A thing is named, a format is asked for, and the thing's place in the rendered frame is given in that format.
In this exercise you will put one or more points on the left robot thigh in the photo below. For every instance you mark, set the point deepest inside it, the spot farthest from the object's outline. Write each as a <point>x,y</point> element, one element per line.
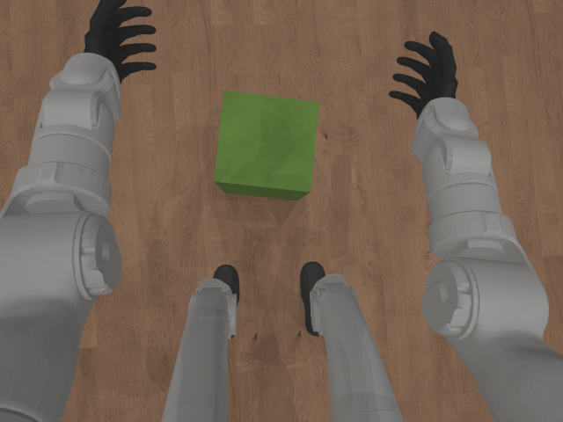
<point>199,387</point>

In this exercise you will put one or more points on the robot left forearm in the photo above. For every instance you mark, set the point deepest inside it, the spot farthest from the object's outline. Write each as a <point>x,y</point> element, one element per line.
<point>72,144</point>

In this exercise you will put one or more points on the robot right hand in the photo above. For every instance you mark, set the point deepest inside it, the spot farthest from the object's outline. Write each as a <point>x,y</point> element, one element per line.
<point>440,78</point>

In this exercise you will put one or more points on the robot right foot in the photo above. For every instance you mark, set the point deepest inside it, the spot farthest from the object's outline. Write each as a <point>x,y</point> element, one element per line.
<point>310,274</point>

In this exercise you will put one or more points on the carton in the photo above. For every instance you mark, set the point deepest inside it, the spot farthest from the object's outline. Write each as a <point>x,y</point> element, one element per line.
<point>266,145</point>

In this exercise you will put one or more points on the robot right forearm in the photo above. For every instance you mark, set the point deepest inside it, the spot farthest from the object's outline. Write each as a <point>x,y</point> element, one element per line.
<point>465,211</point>

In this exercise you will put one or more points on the left robot upper arm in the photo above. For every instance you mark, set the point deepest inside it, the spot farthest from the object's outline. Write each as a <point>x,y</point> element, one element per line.
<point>53,267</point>

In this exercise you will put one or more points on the right robot upper arm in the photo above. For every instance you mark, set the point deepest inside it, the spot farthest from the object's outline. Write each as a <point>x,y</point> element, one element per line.
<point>494,314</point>

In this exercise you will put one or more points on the robot left hand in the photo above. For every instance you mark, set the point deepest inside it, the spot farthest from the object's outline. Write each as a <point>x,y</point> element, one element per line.
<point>105,36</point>

